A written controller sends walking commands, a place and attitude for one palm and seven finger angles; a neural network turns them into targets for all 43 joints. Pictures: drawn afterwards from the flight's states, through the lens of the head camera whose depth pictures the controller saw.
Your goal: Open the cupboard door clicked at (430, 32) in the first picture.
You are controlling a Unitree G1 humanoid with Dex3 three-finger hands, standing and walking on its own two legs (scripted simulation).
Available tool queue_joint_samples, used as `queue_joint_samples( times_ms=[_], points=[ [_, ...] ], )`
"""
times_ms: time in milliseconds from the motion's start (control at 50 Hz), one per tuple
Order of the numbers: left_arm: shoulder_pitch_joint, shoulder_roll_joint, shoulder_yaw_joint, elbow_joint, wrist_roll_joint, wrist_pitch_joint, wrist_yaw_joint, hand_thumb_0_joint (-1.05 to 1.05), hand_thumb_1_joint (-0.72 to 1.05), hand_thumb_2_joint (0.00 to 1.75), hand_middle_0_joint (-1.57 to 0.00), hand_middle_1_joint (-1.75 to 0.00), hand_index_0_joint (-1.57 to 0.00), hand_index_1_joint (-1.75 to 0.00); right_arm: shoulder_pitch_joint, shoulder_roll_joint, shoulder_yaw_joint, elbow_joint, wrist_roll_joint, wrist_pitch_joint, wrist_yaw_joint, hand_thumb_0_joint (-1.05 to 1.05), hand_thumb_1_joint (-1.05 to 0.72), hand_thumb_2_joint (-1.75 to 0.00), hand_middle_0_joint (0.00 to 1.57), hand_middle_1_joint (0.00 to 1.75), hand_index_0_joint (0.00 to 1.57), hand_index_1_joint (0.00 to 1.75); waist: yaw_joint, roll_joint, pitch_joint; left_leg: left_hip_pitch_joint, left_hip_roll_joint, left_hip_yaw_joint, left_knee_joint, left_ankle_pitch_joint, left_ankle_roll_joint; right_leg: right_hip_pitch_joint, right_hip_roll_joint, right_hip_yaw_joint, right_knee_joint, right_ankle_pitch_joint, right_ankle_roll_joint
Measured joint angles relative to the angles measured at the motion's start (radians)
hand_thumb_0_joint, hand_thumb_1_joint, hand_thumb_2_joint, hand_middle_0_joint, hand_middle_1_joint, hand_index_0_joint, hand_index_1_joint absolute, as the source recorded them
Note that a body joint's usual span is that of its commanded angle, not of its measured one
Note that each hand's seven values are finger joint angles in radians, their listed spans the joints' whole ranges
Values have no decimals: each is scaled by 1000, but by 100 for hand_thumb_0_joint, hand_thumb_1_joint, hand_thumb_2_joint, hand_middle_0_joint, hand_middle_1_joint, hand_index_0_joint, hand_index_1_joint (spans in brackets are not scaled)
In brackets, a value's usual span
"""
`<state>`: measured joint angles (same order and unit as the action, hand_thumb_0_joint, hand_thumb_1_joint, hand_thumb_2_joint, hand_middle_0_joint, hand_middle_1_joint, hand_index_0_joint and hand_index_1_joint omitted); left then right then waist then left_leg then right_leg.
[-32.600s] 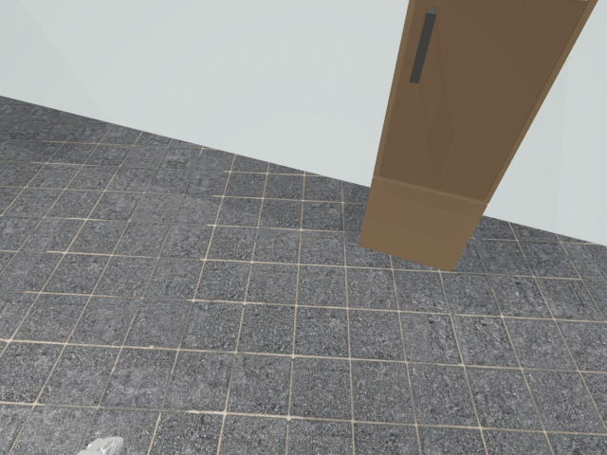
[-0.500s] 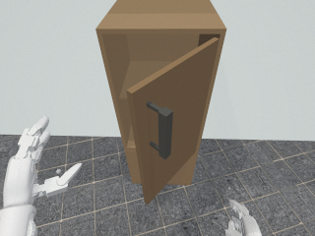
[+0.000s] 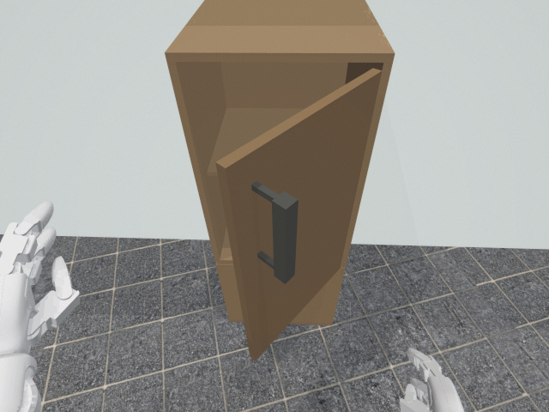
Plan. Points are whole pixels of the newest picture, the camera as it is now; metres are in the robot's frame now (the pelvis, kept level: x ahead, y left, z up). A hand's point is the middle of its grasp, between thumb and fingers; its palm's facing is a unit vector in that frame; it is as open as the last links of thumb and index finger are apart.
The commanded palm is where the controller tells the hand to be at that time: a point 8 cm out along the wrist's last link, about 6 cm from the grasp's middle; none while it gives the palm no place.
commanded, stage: draw the hand back to the body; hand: left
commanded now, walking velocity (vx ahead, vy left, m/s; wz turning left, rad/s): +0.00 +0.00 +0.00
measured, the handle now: (273, 234) +0.34 +0.05 +0.11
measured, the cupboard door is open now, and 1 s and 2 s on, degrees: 50 50 50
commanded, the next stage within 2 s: step back with the hand held close in 0.08 s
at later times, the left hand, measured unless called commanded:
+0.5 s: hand (66, 314) +0.17 +0.26 +0.14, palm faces +0.35 -0.80 -0.49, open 7.4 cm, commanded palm +0.11 +0.30 +0.17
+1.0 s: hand out of the picture +0.06 +0.29 +0.15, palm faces +0.49 -0.76 -0.43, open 7.4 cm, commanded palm +0.00 +0.33 +0.17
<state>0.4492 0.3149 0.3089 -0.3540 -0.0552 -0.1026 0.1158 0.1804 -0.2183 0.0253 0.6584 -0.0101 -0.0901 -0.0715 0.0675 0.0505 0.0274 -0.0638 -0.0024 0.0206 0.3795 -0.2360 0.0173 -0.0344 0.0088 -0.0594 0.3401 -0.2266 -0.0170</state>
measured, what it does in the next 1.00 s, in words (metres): shifts its weight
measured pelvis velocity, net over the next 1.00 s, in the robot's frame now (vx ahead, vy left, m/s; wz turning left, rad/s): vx -0.13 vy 0.02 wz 0.05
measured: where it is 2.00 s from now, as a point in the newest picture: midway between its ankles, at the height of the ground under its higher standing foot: outside the picture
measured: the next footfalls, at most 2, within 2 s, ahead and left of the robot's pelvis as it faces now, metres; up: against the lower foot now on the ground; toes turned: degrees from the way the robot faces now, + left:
right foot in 1.40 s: -0.37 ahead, -0.09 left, +0.00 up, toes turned -2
left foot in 1.56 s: -0.13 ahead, +0.10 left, +0.00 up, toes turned -3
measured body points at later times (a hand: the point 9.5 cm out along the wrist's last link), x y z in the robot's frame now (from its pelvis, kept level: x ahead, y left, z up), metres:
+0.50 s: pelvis -0.03 +0.00 +0.00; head -0.01 -0.01 +0.44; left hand +0.15 +0.30 +0.17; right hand +0.15 -0.24 -0.09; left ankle -0.01 +0.11 -0.75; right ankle -0.02 -0.11 -0.75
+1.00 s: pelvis -0.13 +0.02 -0.03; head -0.12 +0.04 +0.42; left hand +0.03 +0.33 +0.17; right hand +0.05 -0.21 -0.11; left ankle -0.02 +0.11 -0.74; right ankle -0.02 -0.10 -0.75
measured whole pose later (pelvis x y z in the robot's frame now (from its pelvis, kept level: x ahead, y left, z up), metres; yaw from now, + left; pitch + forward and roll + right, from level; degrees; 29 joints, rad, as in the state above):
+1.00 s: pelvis -0.13 +0.02 -0.03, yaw +3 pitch -2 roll -2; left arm 0.54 0.38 0.42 -0.55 -0.02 -0.23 0.16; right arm 0.23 -0.22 0.01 0.59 0.00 -0.06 -0.07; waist 0.01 0.00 0.05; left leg -0.48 -0.02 0.02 0.73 -0.38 0.02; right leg -0.40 0.00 -0.05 0.60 -0.16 0.00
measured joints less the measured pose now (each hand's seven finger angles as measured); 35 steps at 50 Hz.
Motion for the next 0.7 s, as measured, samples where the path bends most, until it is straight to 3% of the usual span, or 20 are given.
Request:
queue_joint_samples(
  times_ms=[220, 340, 540, 700],
  points=[
    [-13, 1, 15, 12, -6, -2, 0, 2, 89, 90, -21, -31, -21, -31, -2, 3, 0, -1, 2, 3, 1, 1, -90, -90, 20, 30, 20, 30, -1, 10, 5, 2, 9, -1, 1, 4, -7, 5, 9, -1, -5, 6, -7],
    [47, 37, 65, -35, -7, -37, -10, 2, 89, 90, -21, -31, -21, -31, -9, -10, -5, -48, 12, 44, 9, 1, -90, -90, 20, 30, 20, 30, -38, 13, -6, -94, 18, -13, 51, -2, -7, -71, 18, -13, 7, 18, -8],
    [121, 85, 67, -118, -7, -35, -3, 2, 89, 90, -21, -31, -21, -31, -20, -27, -42, -85, 28, 98, -7, 1, -90, -90, 20, 30, 20, 30, -57, -10, 20, -193, 4, 8, 99, 16, 8, -189, -1, 5, 87, 26, 8],
    [124, 116, 107, -169, 1, -56, 18, 2, 89, 90, -21, -31, -22, -31, -4, -5, -30, -111, 26, 91, -11, 1, -90, -90, 20, 30, 20, 30, -65, -50, 14, -257, -7, 14, 146, 40, 24, -260, -15, 9, 148, 44, 18]
  ],
)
